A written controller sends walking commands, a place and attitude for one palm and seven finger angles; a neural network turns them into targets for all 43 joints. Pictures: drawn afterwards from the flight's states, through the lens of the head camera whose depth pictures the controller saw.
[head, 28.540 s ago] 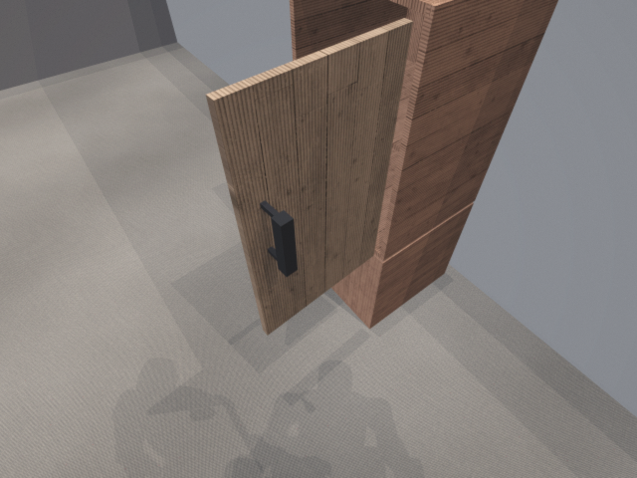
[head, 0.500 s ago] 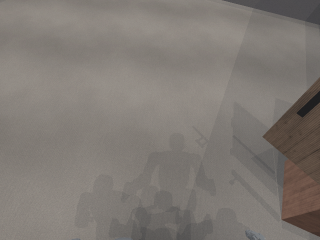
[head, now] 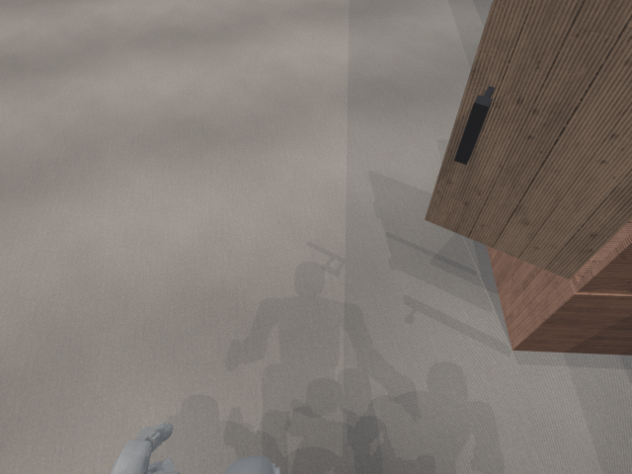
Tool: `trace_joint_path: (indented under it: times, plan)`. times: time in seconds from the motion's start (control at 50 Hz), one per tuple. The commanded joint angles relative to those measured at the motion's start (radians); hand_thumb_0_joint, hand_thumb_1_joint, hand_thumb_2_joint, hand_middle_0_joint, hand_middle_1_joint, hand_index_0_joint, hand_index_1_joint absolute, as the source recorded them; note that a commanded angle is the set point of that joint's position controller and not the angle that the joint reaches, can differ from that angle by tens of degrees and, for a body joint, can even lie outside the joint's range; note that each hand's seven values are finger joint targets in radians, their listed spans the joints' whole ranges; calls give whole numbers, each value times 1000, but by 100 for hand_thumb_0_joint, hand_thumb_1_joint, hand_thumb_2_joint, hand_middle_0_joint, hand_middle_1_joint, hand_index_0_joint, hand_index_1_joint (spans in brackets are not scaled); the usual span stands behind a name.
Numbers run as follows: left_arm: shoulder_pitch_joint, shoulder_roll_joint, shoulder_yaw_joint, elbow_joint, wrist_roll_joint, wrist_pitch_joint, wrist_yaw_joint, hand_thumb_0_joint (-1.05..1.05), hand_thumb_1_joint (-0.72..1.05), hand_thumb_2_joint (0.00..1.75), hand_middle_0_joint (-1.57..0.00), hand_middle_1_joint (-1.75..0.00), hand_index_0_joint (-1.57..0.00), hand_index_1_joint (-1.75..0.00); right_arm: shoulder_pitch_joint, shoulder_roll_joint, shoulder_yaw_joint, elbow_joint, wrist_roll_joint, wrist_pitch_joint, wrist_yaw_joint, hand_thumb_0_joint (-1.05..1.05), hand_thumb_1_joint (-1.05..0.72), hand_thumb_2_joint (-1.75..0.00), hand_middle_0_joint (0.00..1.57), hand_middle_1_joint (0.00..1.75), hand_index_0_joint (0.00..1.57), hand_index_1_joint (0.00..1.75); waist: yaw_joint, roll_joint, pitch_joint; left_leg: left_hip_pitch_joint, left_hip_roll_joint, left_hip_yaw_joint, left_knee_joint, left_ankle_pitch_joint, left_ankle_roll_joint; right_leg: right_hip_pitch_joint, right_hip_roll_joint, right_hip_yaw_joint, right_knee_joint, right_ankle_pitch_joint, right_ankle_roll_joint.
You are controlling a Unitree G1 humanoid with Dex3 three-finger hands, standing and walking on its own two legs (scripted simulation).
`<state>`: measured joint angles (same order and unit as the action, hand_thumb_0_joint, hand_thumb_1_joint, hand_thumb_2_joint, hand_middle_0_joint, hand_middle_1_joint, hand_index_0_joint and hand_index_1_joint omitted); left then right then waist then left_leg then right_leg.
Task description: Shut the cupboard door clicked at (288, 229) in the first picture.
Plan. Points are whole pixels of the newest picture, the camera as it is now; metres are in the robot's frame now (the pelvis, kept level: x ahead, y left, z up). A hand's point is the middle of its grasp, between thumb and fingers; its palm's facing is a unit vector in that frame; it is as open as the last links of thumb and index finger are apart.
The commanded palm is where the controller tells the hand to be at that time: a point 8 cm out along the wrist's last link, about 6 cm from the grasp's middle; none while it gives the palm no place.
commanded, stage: turn to face it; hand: left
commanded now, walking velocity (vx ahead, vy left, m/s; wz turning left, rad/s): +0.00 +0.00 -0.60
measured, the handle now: (475, 125) +0.69 -0.27 +0.01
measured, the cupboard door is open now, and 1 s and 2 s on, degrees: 62 62 62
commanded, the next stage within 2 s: take the last steps up to it in 0.76 s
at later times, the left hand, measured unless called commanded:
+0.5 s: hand (192, 438) +0.18 +0.20 -0.15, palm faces -0.26 -0.94 -0.22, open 7.4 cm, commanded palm none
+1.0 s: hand (234, 424) +0.20 +0.15 -0.17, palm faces -0.40 -0.90 -0.17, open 7.4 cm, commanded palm none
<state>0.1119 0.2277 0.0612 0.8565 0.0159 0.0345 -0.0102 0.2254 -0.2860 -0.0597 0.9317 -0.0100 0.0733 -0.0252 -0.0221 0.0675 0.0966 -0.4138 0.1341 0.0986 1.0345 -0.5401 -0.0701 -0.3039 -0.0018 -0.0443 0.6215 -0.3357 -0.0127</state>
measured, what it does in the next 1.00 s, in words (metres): steps on the spot, turning right: left foot, then right foot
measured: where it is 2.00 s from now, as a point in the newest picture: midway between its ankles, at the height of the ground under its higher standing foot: (399, 469)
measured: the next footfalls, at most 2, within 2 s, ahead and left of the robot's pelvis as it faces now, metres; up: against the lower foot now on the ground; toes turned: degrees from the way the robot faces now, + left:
left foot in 0.26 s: +0.09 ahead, +0.14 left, +0.00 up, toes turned -5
right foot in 0.60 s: +0.02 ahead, -0.12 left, +0.00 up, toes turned -24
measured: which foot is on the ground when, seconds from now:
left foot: up 0.00-0.24, down 0.26-0.60, up 0.62-0.96, down 0.98-1.00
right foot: down 0.00-0.26, up 0.28-0.58, down 0.60-0.98, up 1.00-1.00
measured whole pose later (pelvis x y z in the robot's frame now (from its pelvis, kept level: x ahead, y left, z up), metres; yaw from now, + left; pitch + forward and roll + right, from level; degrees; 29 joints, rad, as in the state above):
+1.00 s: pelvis +0.07 +0.00 +0.00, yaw -27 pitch +2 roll -2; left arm 0.22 0.20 0.06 0.96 0.02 0.05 0.00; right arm 0.22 -0.20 -0.02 0.94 -0.02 0.01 -0.02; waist 0.00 -0.02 0.02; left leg -0.31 0.05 0.07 0.58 -0.33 -0.02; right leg -0.27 0.03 0.03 0.62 -0.41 -0.01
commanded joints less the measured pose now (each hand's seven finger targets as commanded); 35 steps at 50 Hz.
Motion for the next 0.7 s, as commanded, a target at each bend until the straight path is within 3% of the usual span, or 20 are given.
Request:
trace_joint_path:
  times: [0.0,0.04,0.14,0.18,0.2,0.22,0.24,0.26,0.3,0.32,0.36,0.42,0.48,0.5,0.54,0.56,0.58,0.6,0.62,0.68]
  plan:
    - [27,198,47,-61,4,-12,25,0,90,90,-20,-30,-20,-30,-33,-65,-7,-116,-5,-43,3,0,-90,-90,20,30,20,30,19,-245,-156,-163,-13,-84,98,95,-26,191,-244,263,-236,553,-176]
    - [18,206,47,-63,8,-13,21,0,90,90,-20,-30,-20,-30,-17,-55,-5,-110,-4,-39,8,0,-90,-90,20,30,20,30,12,-219,-142,-100,-34,-61,12,128,-29,133,-221,242,-249,490,-163]
    - [26,226,58,-56,15,-6,13,0,90,90,-20,-30,-20,-30,-6,-41,-4,-126,2,-51,6,0,-90,-90,20,30,20,30,14,-231,-146,9,-83,-46,-271,133,-18,92,-207,336,-223,402,-164]
    - [0,218,58,-57,6,1,11,0,90,90,-20,-30,-20,-30,58,-45,-3,-107,4,-62,-1,0,-90,-90,20,30,20,30,-17,-231,-155,146,-102,-38,-469,262,-12,23,-170,344,-166,372,-115]
    - [-5,193,52,-62,-1,6,9,0,90,90,-20,-30,-20,-30,92,-70,-7,-95,2,-71,-4,0,-90,-90,20,30,20,30,-33,-182,-164,266,-78,-55,-601,342,-1,-55,-123,319,-115,297,-69]
    - [35,130,41,-74,-10,13,4,0,90,90,-20,-30,-20,-30,110,-153,-18,-94,-11,-82,-8,0,-90,-90,20,30,20,30,-26,56,-191,362,113,-255,-713,379,60,-176,4,223,42,66,-10]
    - [48,103,31,-88,-9,10,-3,0,90,90,-20,-30,-20,-30,123,-222,-32,-112,-16,-78,-7,0,-90,-90,20,30,20,30,-27,249,-178,343,320,-435,-755,464,168,-247,65,80,289,-272,32]
    - [23,125,37,-89,2,14,-6,0,90,90,-20,-30,-20,-30,113,-218,-28,-110,-25,-80,-14,0,-90,-90,20,30,20,30,-37,200,-173,286,363,-455,-764,491,221,-258,29,106,461,-291,40]
    - [24,126,52,-65,5,14,-19,0,90,90,-20,-30,-20,-30,22,-161,-16,-133,-26,-84,-17,0,-90,-90,20,30,20,30,9,137,-119,241,274,-295,-726,600,210,-272,-12,92,586,-193,55]
    - [27,111,49,-56,3,17,-25,0,90,90,-20,-30,-20,-30,-2,-142,-10,-134,-27,-83,-18,0,-90,-90,20,30,20,30,18,124,-113,261,235,-203,-704,663,197,-271,-21,73,567,-162,64]
    - [17,89,39,-54,0,21,-30,0,90,90,-20,-30,-20,-30,21,-126,-9,-121,-25,-83,-19,0,-90,-90,20,30,20,30,7,107,-133,325,203,-105,-662,815,188,-252,-24,34,489,-139,69]
    - [-10,70,31,-61,0,22,-29,0,90,90,-20,-30,-20,-30,63,-133,-18,-89,-23,-77,-14,0,-90,-90,20,30,20,30,-17,136,-158,348,211,-51,-641,824,192,-180,-25,-5,328,-130,63]
    - [-8,61,24,-55,2,15,-27,0,90,90,-20,-30,-20,-30,61,-149,-28,-73,-24,-70,-7,0,-90,-90,20,30,20,30,-22,152,-151,333,217,-33,-609,796,185,-92,2,-49,152,-106,44]
    - [11,63,23,-52,2,11,-26,0,90,90,-20,-30,-20,-30,50,-157,-32,-71,-22,-68,-5,0,-90,-90,20,30,20,30,-11,168,-161,321,220,-26,-585,778,175,-42,4,-53,74,-66,36]
    - [97,98,28,-22,6,0,-20,0,90,90,-20,-30,-20,-30,25,-149,-33,-70,-12,-63,1,0,-90,-90,20,30,20,30,36,88,-169,220,176,19,-475,650,110,148,6,-52,-169,161,16]
    - [160,165,41,-1,13,-11,-10,0,90,90,-20,-30,-20,-30,24,-109,-30,-79,-2,-62,7,0,-90,-90,20,30,20,30,64,-77,-209,80,107,76,-336,439,52,310,-131,107,-249,340,-27]
    - [198,261,59,15,17,-18,4,0,90,90,-20,-30,-20,-30,-30,-29,-7,-125,3,-60,10,0,-90,-90,20,30,20,30,93,-357,-172,-167,-48,99,-119,-84,2,372,-359,388,-278,615,-140]
    - [234,272,56,25,4,-17,14,0,90,90,-20,-30,-20,-30,-79,-45,-1,-136,1,-44,-3,0,-90,-90,20,30,20,30,117,-285,-157,-185,-53,-46,27,-117,8,295,-394,401,-270,737,-209]
    - [188,245,59,27,9,-22,26,0,90,90,-20,-30,-20,-30,-51,-37,-3,-115,1,-43,-11,0,-90,-90,20,30,20,30,75,-370,-174,-239,-53,-91,112,-82,6,315,-354,413,-262,729,-221]
    - [77,157,30,-2,2,-23,31,0,90,90,-20,-30,-20,-30,-11,-43,-1,-59,-4,-42,0,0,-90,-90,20,30,20,30,21,-233,-172,-171,-33,-96,119,99,-8,248,-248,225,-239,669,-180]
